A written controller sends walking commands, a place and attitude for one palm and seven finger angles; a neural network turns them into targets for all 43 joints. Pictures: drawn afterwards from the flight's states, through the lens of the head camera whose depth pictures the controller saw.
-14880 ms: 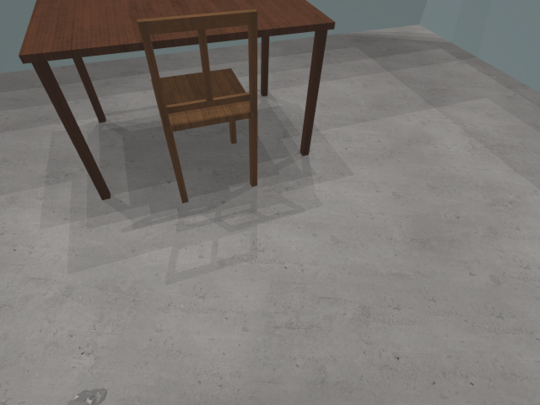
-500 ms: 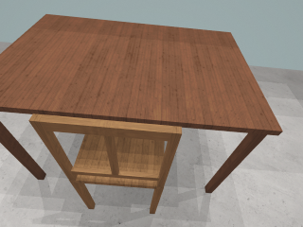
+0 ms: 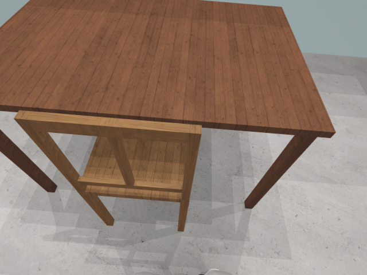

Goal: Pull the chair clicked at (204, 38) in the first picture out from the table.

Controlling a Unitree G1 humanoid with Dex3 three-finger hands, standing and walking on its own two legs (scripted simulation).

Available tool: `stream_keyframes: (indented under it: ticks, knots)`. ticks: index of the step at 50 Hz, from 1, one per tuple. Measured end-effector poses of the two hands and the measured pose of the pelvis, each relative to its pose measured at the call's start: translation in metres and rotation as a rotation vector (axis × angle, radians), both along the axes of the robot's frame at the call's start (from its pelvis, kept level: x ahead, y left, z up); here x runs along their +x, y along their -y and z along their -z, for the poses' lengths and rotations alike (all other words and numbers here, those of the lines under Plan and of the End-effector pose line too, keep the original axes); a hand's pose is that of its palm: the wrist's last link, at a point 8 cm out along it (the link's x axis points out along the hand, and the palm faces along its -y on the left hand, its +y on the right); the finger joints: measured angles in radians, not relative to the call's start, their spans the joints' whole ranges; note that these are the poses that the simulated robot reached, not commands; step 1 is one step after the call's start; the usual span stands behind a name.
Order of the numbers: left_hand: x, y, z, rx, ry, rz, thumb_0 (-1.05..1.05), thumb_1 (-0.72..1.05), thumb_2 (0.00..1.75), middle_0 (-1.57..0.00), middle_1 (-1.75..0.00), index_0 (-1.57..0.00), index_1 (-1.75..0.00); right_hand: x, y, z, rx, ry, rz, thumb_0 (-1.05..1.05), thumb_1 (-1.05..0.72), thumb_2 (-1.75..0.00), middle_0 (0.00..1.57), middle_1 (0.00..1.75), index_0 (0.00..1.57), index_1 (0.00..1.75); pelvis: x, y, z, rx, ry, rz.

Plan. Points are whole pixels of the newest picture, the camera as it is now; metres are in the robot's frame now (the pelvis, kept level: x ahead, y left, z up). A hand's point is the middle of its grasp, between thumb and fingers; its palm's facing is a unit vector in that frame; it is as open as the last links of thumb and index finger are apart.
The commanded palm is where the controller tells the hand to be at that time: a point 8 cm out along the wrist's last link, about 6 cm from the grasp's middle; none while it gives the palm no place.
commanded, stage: come to a stop and stand still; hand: left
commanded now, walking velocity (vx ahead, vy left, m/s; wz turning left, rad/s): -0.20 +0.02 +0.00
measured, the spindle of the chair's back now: (123, 162) +0.40 +0.19 -0.08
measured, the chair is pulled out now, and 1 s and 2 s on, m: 0.00 0.00 0.00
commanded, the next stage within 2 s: look again from close up in 1.02 s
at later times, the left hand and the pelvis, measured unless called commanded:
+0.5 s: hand out of the picture -0.04 +0.22 -0.16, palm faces -0.03 -0.98 -0.21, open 7.4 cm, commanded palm none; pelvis -0.07 +0.03 +0.01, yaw -2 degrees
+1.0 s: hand out of the picture -0.05 +0.19 -0.17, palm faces -0.03 -0.98 -0.18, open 7.3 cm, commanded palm none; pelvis -0.06 +0.02 +0.01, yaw -3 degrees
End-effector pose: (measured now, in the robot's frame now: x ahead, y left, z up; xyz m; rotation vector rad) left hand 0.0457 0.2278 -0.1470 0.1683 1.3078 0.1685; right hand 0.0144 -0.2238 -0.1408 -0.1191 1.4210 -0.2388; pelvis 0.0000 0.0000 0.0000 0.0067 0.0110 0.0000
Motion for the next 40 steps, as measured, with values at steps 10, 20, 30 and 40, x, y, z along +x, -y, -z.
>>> stream_keyframes:
  ticks: [10, 20, 30, 40]
  knots:
    - [-0.023, -0.015, 0.014, -0.038, 0.076, 0.026, 0.00, 0.91, 0.90, -0.20, -0.30, -0.20, -0.30, -0.023, 0.001, -0.020, -0.076, 0.109, -0.027, 0.01, -0.91, -0.90, 0.20, 0.29, 0.20, 0.30, -0.045, -0.015, 0.003, -0.009, 0.012, 0.012]
    - [-0.071, -0.040, -0.014, -0.030, 0.037, 0.004, 0.00, 0.91, 0.90, -0.20, -0.30, -0.20, -0.30, -0.094, -0.052, -0.019, 0.026, -0.012, -0.038, 0.02, -0.93, -0.90, 0.20, 0.29, 0.20, 0.30, -0.061, -0.035, -0.015, -0.035, -0.001, 0.012]
    - [-0.102, -0.026, -0.011, -0.001, -0.105, 0.070, 0.00, 0.91, 0.90, -0.19, -0.29, -0.20, -0.30, -0.148, -0.041, -0.010, 0.055, -0.099, 0.073, 0.02, -0.92, -0.90, 0.20, 0.29, 0.21, 0.30, -0.074, -0.021, -0.010, -0.029, -0.010, 0.039]
    - [-0.098, 0.005, 0.005, -0.075, -0.099, 0.049, 0.01, 0.93, 0.90, -0.20, -0.30, -0.20, -0.30, -0.140, -0.025, -0.015, 0.004, -0.102, 0.059, 0.01, -0.91, -0.90, 0.20, 0.29, 0.20, 0.30, -0.058, -0.014, -0.007, -0.026, 0.017, 0.048]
